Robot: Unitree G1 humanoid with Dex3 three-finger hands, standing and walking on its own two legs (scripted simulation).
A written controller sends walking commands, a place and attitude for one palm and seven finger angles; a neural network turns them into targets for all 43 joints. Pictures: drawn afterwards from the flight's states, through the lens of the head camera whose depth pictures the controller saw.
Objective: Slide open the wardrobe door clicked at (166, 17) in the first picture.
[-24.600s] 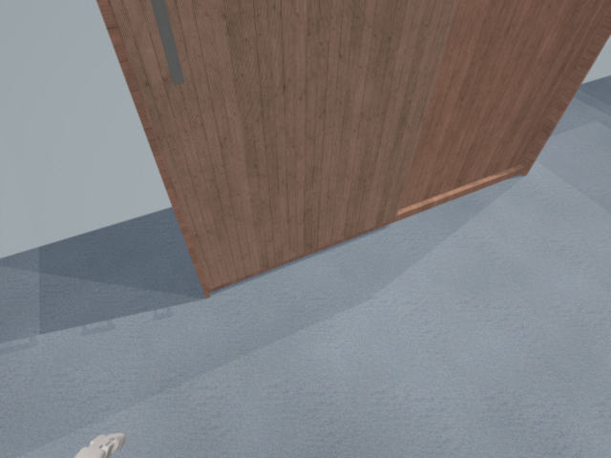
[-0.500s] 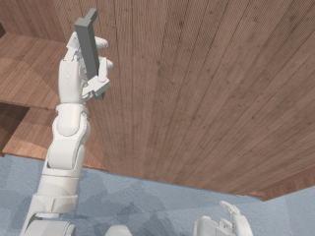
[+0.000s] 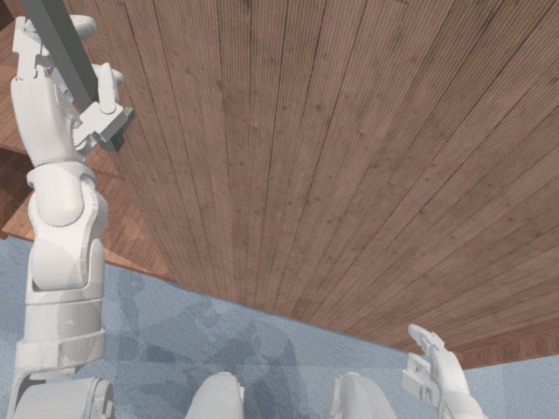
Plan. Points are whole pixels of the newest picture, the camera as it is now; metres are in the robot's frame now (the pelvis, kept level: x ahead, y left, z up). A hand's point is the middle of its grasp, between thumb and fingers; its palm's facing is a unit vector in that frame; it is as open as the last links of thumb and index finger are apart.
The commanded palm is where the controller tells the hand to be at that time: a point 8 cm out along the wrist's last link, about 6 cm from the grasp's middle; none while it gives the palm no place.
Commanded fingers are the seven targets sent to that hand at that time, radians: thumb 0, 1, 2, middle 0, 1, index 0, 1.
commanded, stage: stop walking and hold the door there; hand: left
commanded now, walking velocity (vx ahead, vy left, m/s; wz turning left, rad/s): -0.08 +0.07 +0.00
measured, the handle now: (94, 71) +0.40 +0.30 +0.20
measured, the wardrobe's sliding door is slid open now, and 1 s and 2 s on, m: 0.68 0.68 0.68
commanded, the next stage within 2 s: none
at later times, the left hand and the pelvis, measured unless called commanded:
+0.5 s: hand (108, 106) +0.37 +0.28 +0.18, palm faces +0.61 -0.75 -0.26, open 6.1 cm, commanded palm +0.32 +0.30 +0.16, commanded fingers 0.00 0.90 0.90 -0.45 -1.40 -0.45 -1.40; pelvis +0.01 -0.07 +0.00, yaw -4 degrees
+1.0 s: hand (109, 108) +0.36 +0.27 +0.19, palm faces +0.53 -0.83 -0.19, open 5.9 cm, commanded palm +0.32 +0.30 +0.16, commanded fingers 0.00 0.90 0.90 -0.45 -1.40 -0.45 -1.40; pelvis -0.06 -0.04 +0.00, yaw -9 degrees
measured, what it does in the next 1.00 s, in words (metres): steps on the spot: right foot, then left foot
